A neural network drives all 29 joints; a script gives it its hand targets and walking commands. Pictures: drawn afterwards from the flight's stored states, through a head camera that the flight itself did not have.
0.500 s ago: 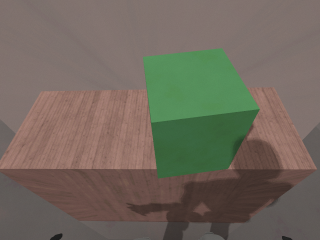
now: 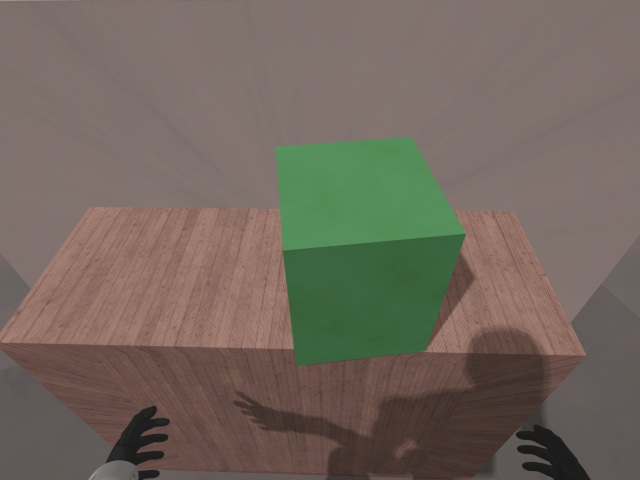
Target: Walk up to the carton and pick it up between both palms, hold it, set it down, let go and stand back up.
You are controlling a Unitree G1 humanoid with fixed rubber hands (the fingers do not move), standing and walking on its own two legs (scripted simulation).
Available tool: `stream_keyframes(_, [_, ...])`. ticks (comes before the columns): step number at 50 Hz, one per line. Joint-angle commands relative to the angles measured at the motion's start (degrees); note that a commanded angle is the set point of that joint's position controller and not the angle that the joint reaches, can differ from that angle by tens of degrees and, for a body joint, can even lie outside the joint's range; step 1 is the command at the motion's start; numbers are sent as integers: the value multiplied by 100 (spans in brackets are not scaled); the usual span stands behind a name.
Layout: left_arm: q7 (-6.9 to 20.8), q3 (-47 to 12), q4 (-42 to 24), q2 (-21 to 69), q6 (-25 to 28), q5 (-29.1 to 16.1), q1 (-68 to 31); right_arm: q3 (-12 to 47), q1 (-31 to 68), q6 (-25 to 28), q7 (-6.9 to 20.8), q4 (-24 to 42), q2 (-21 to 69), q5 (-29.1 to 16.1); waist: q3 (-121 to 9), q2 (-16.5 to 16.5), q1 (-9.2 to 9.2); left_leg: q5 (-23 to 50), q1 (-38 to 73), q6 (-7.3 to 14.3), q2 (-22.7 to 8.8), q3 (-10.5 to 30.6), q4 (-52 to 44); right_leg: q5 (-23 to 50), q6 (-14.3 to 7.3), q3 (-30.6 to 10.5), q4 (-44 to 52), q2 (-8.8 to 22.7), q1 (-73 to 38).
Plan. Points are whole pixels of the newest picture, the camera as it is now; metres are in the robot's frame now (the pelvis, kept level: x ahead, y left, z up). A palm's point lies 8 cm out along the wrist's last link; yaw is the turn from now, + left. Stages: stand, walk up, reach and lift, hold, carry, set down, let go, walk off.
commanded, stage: reach and lift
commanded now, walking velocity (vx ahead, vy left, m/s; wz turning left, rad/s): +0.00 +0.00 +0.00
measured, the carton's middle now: (353, 252) +0.43 -0.01 +0.06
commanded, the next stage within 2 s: none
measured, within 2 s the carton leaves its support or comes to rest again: neither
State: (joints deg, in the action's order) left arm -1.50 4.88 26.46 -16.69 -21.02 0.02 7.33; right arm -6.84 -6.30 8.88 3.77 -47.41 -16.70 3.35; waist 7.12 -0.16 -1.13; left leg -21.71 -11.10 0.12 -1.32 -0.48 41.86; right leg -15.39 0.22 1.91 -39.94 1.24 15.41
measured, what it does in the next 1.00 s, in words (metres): stands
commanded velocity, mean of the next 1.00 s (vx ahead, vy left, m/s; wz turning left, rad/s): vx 0.00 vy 0.00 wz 0.00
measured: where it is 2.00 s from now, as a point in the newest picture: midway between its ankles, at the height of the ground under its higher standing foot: outside the picture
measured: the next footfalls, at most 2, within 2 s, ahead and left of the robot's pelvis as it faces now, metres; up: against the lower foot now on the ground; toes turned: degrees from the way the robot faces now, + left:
none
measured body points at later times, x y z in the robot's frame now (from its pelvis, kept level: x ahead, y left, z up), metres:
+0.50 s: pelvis -0.03 -0.04 +0.01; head -0.09 -0.04 +0.45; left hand +0.15 +0.24 -0.02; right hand +0.19 -0.24 -0.01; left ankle +0.02 +0.12 -0.71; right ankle +0.07 -0.12 -0.71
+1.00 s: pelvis -0.02 -0.04 +0.01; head -0.08 -0.04 +0.46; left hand +0.17 +0.23 +0.04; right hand +0.23 -0.20 +0.04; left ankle +0.02 +0.13 -0.71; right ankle +0.05 -0.12 -0.71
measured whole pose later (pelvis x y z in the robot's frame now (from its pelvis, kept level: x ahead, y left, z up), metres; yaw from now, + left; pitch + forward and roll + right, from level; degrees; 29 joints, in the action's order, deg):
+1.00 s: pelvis -0.02 -0.04 +0.01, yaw +8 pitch -11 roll +2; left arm -3.0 3.3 7.7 -13.0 -13.7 -8.3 9.1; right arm -2.5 -14.1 -8.7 -1.4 -5.5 -6.1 -4.9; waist 3.3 -2.1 -2.4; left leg -13.8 -7.4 0.1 -1.5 0.6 30.2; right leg -14.3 -2.4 1.7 -34.0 0.1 8.9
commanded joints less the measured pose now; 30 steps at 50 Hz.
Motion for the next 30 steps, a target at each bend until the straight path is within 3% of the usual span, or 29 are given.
stream_keyframes(1, [-129, 527, -1002, -860, 473, 329, -43, 126, -301, -46, -187, 1673, -824, -229, -448, 328, -73, -521, -3632, 439, -353, -444, -2795, 733, 137, -92, 655, -584, -3776])
stream_keyframes(2, [-130, 580, -1015, -833, 531, 370, -109, 166, -219, -69, -192, 1852, -841, -241, -386, 459, -164, -801, -3965, 543, -431, -460, -2919, 613, 158, -140, 583, -620, -4084])
stream_keyframes(7, [-130, 561, -903, -647, 834, 257, -205, 196, -166, -155, -233, 2507, -747, -277, -480, 375, -157, -1387, -4724, 766, -554, -472, -3104, 183, 286, -229, 484, -693, -4717])
stream_keyframes(10, [-159, 557, -947, -529, 1032, 272, -390, 275, -28, -208, -235, 2957, -737, -322, -503, 571, -195, -1940, -5396, 910, -688, -457, -3205, -116, 334, -305, 307, -747, -5172])
stream_keyframes(14, [-150, 513, -1031, -453, 1128, 155, -439, 345, 67, -329, -268, 3360, -583, -358, -470, 289, -207, -2154, -5316, 931, -637, -469, -3185, -778, 376, -441, 524, -658, -5036])
stream_keyframes(16, [-151, 517, -987, -509, 1145, 5, -566, 367, 75, -408, -287, 3553, -426, -327, -353, -45, -221, -1968, -4791, 810, -482, -486, -3017, -1566, 378, -704, 977, -426, -4450])
stream_keyframes(17, [-161, 512, -1162, -597, 1146, -140, -624, 409, 109, -462, -315, 3833, -309, -348, -290, -400, -269, -1664, -4219, 725, -313, -533, -2797, -1982, 306, -839, 1295, -237, -3869])
stream_keyframes(18, [-179, 483, -1286, -649, 1092, -220, -616, 507, 12, -519, -334, 3877, -91, -396, -201, -775, -299, -1147, -3324, 547, -20, -569, -2415, -2444, 171, -1027, 1713, 83, -2910])
stream_keyframes(19, [-174, 495, -1528, -860, 1023, -405, -750, 561, -31, -593, -406, 4114, 173, -460, -145, -1480, -346, -421, -1849, 320, 438, -624, -1790, -3250, -47, -1399, 2429, 582, -1412])
stream_keyframes(20, [-194, 485, -1774, -1103, 940, -601, -1105, 649, -154, -734, -461, 4169, 427, -555, 60, -1843, -274, 158, -380, 102, 770, -514, -1406, -3818, -174, -1634, 3029, 985, -40])
stream_keyframes(21, [-169, 503, -1762, -1236, 830, -593, -1245, 787, -339, -909, -557, 4305, 529, -582, 55, -1913, -173, 379, 300, 109, 851, -444, -1254, -3876, -232, -1722, 3265, 1094, 457])
stream_keyframes(22, [-161, 542, -1822, -1266, 760, -578, -1392, 894, -362, -1062, -621, 4434, 567, -630, 106, -1713, -194, 328, 437, 100, 802, -422, -1360, -3793, -239, -1680, 3289, 1071, 526])
stream_keyframes(24, [-244, 461, -2368, -1192, 624, -653, -1319, 744, -262, -1324, -640, 4502, 491, -725, 41, -743, -176, -2, 247, 60, 561, -374, -1823, -3371, -270, -1386, 3044, 878, 52])
stream_keyframes(25, [-308, 395, -2534, -1025, 576, -489, -1304, 583, -157, -1415, -580, 4466, 286, -762, 22, 42, -115, -725, -759, 219, 210, -279, -2385, -2684, -203, -1013, 2482, 483, -982])
stream_keyframes(26, [-360, 282, -2608, -781, 633, -404, -1234, 369, -20, -1451, -500, 4601, -30, -735, -189, 1001, -56, -1628, -2496, 498, -337, -150, -3223, -1431, 67, -546, 1580, -139, -2769])
stream_keyframes(27, [-339, 225, -2515, -470, 753, -101, -1029, 299, -87, -1426, -431, 4463, -380, -780, -327, 1679, 7, -2321, -4272, 768, -734, -51, -3739, -116, 200, -230, 731, -613, -4476])
stream_keyframes(28, [-304, 207, -2482, -293, 900, 73, -801, 223, -25, -1345, -390, 4444, -611, -852, -442, 1930, 4, -2426, -5372, 914, -981, 11, -3981, 834, 309, -56, 210, -880, -5500])
stream_keyframes(30, [-271, 188, -2406, -60, 1079, 274, -631, 157, 70, -1194, -298, 4242, -713, -872, -566, 1805, 4, -2290, -5599, 881, -956, -51, -3984, 993, 344, -102, 200, -947, -5755])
